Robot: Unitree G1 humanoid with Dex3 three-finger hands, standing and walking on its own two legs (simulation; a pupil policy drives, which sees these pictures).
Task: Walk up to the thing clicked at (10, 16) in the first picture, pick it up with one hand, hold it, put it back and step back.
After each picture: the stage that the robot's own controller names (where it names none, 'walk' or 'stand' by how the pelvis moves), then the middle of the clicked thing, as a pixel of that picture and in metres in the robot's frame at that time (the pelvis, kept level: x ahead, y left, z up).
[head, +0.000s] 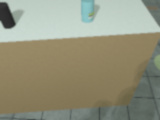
stand; (5, 15) +0.74 +0.42 +0.06
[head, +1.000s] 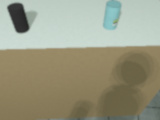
walk; (19, 18) +0.66 +0.30 +0.08
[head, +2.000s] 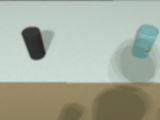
stand; (34, 44) +0.49 +0.23 +0.08
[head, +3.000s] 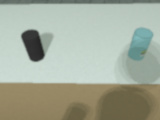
stand; (33, 46) +0.51 +0.23 +0.06
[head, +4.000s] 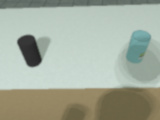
stand; (30, 51) +0.48 +0.24 +0.06
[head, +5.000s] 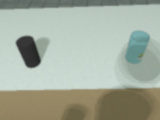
stand; (29, 52) +0.48 +0.24 +0.06
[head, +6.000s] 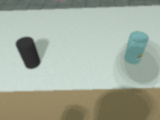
stand; (29, 53) +0.48 +0.24 +0.06
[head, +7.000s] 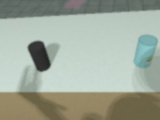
rise first; (39, 56) +0.47 +0.24 +0.06
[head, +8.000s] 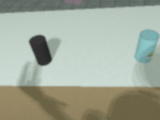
go down; (41, 50) +0.49 +0.24 +0.07
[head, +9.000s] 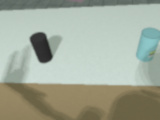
go down; (41, 48) +0.50 +0.23 +0.07
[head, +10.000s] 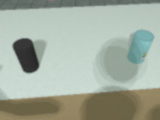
go down; (27, 56) +0.45 +0.22 +0.08
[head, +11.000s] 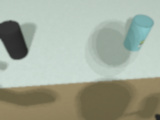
close in; (14, 41) +0.47 +0.22 +0.10
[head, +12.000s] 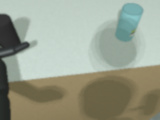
close; (6, 35) +0.49 +0.24 +0.12
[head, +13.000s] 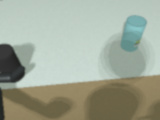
lift; (8, 64) +0.39 +0.25 +0.11
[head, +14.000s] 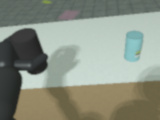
lift; (30, 52) +0.33 +0.17 +0.24
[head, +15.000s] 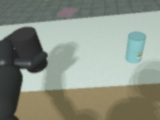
hold; (30, 51) +0.34 +0.17 +0.24
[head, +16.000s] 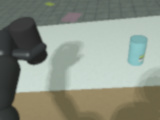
crouch; (30, 42) +0.34 +0.17 +0.27
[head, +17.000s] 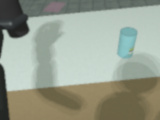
crouch; (12, 15) +0.45 +0.21 +0.28
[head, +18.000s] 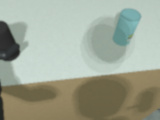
lower; (3, 42) +0.47 +0.23 +0.10
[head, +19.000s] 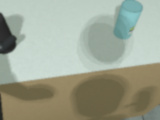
lower; out of the picture +0.48 +0.23 +0.12
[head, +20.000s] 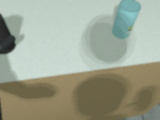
lower; out of the picture +0.48 +0.24 +0.12
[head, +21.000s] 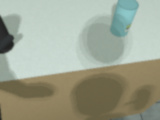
lower; out of the picture +0.49 +0.24 +0.12
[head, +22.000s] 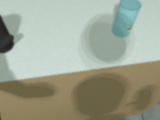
rest; out of the picture +0.49 +0.24 +0.12
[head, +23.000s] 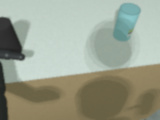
withdraw; (6, 38) +0.48 +0.23 +0.12
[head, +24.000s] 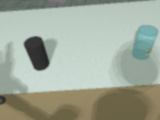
sink last; (37, 54) +0.46 +0.20 +0.09
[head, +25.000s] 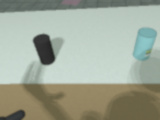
stand; (44, 50) +0.49 +0.22 +0.07
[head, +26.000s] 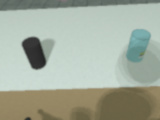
stand; (35, 53) +0.47 +0.22 +0.07
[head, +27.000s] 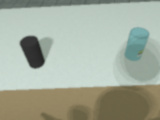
stand; (33, 52) +0.47 +0.23 +0.07
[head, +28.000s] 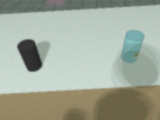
stand; (30, 56) +0.47 +0.23 +0.07
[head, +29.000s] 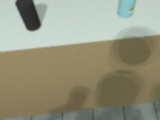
walk; (29, 14) +0.61 +0.23 +0.09
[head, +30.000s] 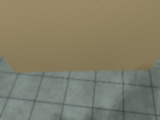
walk; out of the picture +0.98 +0.17 +0.09
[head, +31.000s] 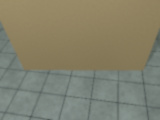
stand; out of the picture +1.22 +0.21 +0.08
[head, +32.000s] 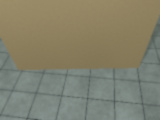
stand; out of the picture +1.20 +0.20 +0.06
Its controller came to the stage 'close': yes
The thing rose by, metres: 0.21
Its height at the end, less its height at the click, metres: +0.00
